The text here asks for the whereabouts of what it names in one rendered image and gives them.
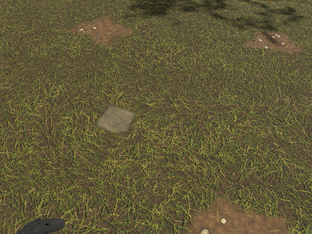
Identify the left robot hand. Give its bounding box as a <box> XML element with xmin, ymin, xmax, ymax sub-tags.
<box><xmin>15</xmin><ymin>217</ymin><xmax>65</xmax><ymax>234</ymax></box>

